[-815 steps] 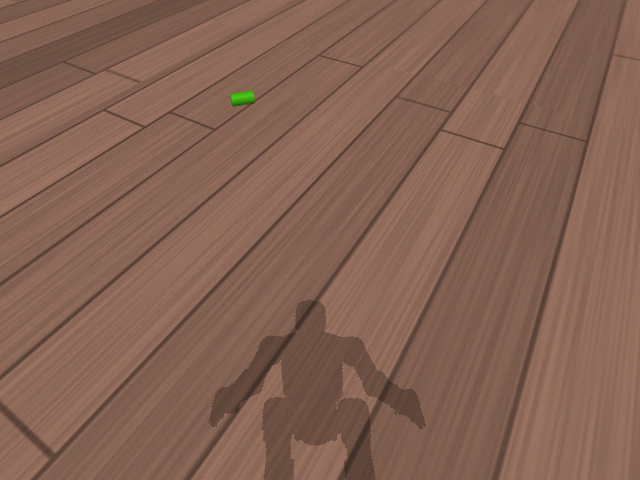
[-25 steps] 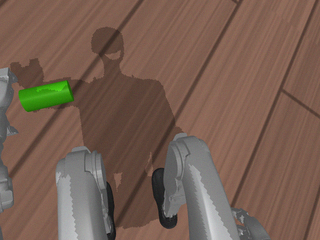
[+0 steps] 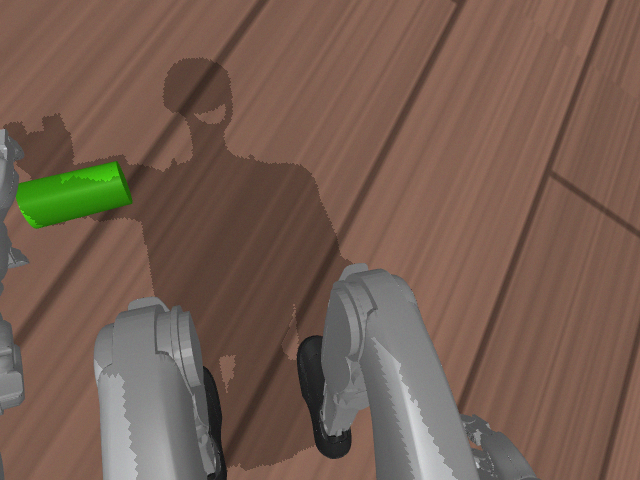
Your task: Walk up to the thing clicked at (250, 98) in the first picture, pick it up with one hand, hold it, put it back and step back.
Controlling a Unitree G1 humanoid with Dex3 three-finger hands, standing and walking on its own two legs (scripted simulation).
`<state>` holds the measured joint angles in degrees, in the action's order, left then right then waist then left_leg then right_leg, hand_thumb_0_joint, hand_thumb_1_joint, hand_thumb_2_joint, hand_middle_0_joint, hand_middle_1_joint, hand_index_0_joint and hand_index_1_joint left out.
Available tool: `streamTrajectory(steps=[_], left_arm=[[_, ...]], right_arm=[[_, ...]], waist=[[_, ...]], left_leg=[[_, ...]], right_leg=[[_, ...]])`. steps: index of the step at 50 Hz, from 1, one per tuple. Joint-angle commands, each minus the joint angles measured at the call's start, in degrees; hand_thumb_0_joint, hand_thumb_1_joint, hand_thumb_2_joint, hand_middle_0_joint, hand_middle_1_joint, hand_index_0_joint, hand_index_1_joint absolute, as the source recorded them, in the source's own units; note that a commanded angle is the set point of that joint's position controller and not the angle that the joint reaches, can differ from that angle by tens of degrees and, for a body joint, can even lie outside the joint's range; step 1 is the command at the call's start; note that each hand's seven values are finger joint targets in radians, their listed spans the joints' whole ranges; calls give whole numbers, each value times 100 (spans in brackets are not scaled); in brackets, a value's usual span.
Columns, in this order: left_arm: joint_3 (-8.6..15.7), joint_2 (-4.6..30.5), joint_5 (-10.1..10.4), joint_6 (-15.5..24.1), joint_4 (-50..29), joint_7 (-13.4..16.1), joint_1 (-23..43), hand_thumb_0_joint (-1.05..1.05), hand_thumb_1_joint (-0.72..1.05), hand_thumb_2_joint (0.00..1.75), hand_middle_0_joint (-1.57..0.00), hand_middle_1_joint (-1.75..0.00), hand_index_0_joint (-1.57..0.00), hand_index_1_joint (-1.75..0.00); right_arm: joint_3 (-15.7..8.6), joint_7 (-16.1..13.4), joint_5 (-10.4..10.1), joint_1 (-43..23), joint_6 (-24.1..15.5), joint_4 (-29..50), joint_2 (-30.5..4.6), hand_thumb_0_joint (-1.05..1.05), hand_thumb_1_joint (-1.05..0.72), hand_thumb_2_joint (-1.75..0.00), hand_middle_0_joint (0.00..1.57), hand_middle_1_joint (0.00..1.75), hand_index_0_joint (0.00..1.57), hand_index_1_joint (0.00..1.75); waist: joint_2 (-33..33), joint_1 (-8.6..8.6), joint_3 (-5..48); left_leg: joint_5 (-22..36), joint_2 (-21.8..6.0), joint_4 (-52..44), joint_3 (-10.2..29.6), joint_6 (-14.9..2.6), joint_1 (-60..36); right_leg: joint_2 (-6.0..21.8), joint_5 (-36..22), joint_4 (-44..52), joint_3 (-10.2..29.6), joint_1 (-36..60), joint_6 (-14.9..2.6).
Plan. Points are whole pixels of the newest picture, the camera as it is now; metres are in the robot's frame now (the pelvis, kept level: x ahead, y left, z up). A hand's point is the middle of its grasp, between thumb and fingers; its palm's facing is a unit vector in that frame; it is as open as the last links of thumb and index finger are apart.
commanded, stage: rise first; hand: left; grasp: from above
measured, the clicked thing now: (77, 194) +0.50 +0.28 -0.30
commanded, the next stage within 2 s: approach in 1.18 s
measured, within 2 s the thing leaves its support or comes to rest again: neither
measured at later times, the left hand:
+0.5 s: hand (8, 205) +0.45 +0.33 -0.19, palm faces -0.44 -0.11 -0.89, open 14.1 cm
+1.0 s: hand (7, 196) +0.46 +0.33 -0.19, palm faces -0.42 -0.12 -0.90, open 14.0 cm
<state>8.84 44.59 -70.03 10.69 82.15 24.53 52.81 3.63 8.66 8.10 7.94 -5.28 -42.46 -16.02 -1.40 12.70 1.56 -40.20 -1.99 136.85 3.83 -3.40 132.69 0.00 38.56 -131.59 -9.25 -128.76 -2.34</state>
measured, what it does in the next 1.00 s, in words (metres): stands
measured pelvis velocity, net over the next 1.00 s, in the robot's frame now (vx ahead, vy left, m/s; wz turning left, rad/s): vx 0.00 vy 0.00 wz -0.02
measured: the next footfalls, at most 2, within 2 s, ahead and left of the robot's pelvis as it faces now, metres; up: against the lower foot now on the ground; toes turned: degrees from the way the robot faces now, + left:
none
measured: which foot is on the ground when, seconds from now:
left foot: down 0.00-1.00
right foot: down 0.00-1.00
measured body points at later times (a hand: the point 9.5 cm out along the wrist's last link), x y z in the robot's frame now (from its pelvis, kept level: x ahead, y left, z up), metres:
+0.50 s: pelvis +0.00 +0.00 -0.01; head +0.25 +0.07 +0.35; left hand +0.47 +0.33 -0.14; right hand +0.05 -0.28 -0.11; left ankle +0.07 +0.11 -0.30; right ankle +0.10 -0.10 -0.30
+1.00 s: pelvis +0.00 +0.00 -0.01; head +0.25 +0.08 +0.35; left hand +0.48 +0.33 -0.14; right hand +0.04 -0.27 -0.10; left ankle +0.07 +0.11 -0.30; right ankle +0.10 -0.10 -0.30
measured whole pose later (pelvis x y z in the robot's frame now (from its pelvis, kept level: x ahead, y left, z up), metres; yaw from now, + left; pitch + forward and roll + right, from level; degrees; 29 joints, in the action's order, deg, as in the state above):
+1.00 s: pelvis +0.00 +0.00 -0.01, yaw -1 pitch +34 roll -10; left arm 9.8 49.5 -70.8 10.8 85.2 22.9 56.8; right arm 6.8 10.9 8.7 9.7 -6.3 -40.5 -17.4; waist -1.5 15.7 -0.7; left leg -39.5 -1.8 139.6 5.4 -3.4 134.7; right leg 0.0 37.6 -133.2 -10.8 -129.8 -2.3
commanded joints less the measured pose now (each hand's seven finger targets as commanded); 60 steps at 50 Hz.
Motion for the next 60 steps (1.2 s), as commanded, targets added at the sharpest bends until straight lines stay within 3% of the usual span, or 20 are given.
streamTrajectory(steps=[1,6,12,14,25,26,29,32,34,37,38,42,47,50,52,53,54,55,56,60], left_arm=[[155,1578,77,-15,-732,180,1587,0,-56,101,-9,-100,-8,-101],[117,1636,86,-8,-647,117,1581,0,-56,100,-10,-100,-9,-101],[80,1723,77,25,-546,103,1735,0,-55,99,-11,-100,-10,-101],[189,1816,79,28,-536,137,1640,0,-55,99,-11,-99,-10,-100],[28,1722,29,0,-453,118,1900,0,-54,99,-11,-98,-10,-100],[132,1907,39,16,-669,132,2045,0,-53,98,-12,-98,-11,-99],[24,1695,47,-35,-302,95,1737,0,-52,98,-12,-98,-11,-99],[138,1970,75,5,-538,112,2058,0,-53,98,-12,-98,-11,-99],[100,1922,12,-26,-424,81,1883,0,-54,98,-12,-98,-11,-99],[45,1876,12,11,-508,82,2079,0,-53,98,-12,-98,-11,-99],[166,2060,10,43,-693,121,2224,0,-52,98,-12,-98,-11,-99],[162,2040,-34,15,-352,103,2062,0,-52,98,-13,-96,-12,-98],[278,2206,-15,33,-517,48,1918,0,-52,98,-13,-97,-12,-98],[134,1956,4,34,-440,7,1872,0,-52,98,-14,-96,-12,-97],[216,2143,-2,61,-662,1,2017,0,-51,98,-14,-96,-13,-97],[127,2096,14,49,-608,-24,1990,0,-51,98,-13,-96,-12,-98],[34,1893,30,36,-445,-42,1864,0,-51,97,-13,-97,-12,-98],[122,1991,29,61,-596,-30,1937,0,-52,98,-13,-97,-12,-98],[32,1897,29,65,-514,-30,2016,0,-51,98,-14,-95,-12,-97],[-17,1831,52,79,-395,-14,1861,0,-51,97,-14,-95,-13,-97]], right_arm=[[-424,-47,-25,1343,-15,29,-1464,0,-91,-91,20,30,20,30],[-372,-20,-21,1410,-37,5,-1444,0,-91,-91,20,30,20,30],[-321,-3,-18,1361,-59,70,-1486,0,-91,-91,20,30,20,30],[-311,5,-20,1370,-45,62,-1492,0,-91,-91,20,30,20,30],[-255,44,6,1418,-95,40,-1544,0,-91,-90,20,30,20,30],[-251,49,23,1478,-116,21,-1576,0,-91,-90,20,30,20,30],[-236,86,15,1442,-110,81,-1542,0,-91,-90,20,30,20,30],[-206,75,19,1489,-110,65,-1582,0,-91,-90,20,30,20,30],[-219,95,10,1471,-108,70,-1571,0,-91,-90,20,30,20,30],[-194,111,19,1489,-115,64,-1612,0,-90,-90,20,30,20,30],[-198,111,28,1491,-106,71,-1621,0,-91,-90,20,30,20,30],[-151,149,43,1497,-114,118,-1642,0,-90,-90,20,30,20,30],[-176,174,15,1389,-114,258,-1683,0,-90,-90,20,30,20,30],[-169,185,13,1443,-97,187,-1638,0,-90,-90,20,30,20,30],[-184,178,12,1453,-102,240,-1676,0,-90,-90,20,30,20,30],[-183,172,-4,1494,-112,157,-1658,0,-90,-90,20,30,20,30],[-185,190,5,1480,-117,142,-1627,0,-90,-90,20,30,20,30],[-174,191,10,1456,-115,197,-1638,0,-90,-90,20,30,20,30],[-166,178,0,1499,-114,148,-1656,0,-90,-90,20,30,20,30],[-175,172,-10,1446,-131,118,-1608,0,-90,-90,20,30,20,30]], waist=[[1729,36,3901],[1623,48,3979],[1799,103,3792],[1679,49,3923],[2010,214,3727],[1939,238,3810],[1853,199,3780],[1863,268,3870],[2034,206,3848],[2082,349,3791],[2155,288,3926],[2001,338,3701],[2169,209,3813],[2079,263,3744],[2030,308,3780],[2037,246,3709],[2026,289,3582],[1951,310,3656],[1919,360,3614],[1912,259,3726]], left_leg=[[1161,144,-1435,111,123,-3075],[1321,157,-1276,-20,75,-2921],[1035,157,-1298,21,90,-2799],[1070,157,-1269,7,81,-2730],[1158,144,-1244,75,137,-2910],[1201,139,-1202,87,122,-2928],[1213,150,-1216,37,116,-2841],[1206,149,-1165,63,102,-2739],[1287,139,-1214,91,144,-2971],[1400,123,-1162,163,158,-3062],[1339,135,-1182,131,156,-2989],[1248,148,-1154,104,128,-2800],[1215,137,-1271,185,164,-2922],[1113,142,-1266,167,154,-2865],[1107,148,-1214,116,122,-2804],[1045,150,-1229,109,124,-2805],[995,150,-1237,109,126,-2717],[1022,144,-1222,110,117,-2685],[1039,138,-1215,155,127,-2764],[982,140,-1235,130,127,-2774]], right_leg=[[-216,-1304,1204,44,1760,0],[-255,-1504,1277,88,2098,25],[-248,-1246,1245,56,1908,0],[-258,-1272,1240,53,2056,15],[-243,-1343,1109,0,1731,-9],[-235,-1387,1101,-15,1789,6],[-255,-1403,1159,-2,1925,9],[-247,-1413,1132,-21,2007,29],[-246,-1444,1060,-32,1835,0],[-247,-1536,1007,-75,1700,2],[-266,-1507,1031,-71,1840,-8],[-268,-1432,1058,-72,1823,2],[-249,-1369,969,-109,1757,-19],[-257,-1311,1027,-108,1731,-9],[-271,-1329,1108,-84,1841,11],[-252,-1261,1102,-63,1751,0],[-260,-1215,1096,-68,1703,-6],[-278,-1253,1134,-79,1823,11],[-261,-1269,1100,-101,1706,11],[-273,-1225,1141,-81,1739,6]])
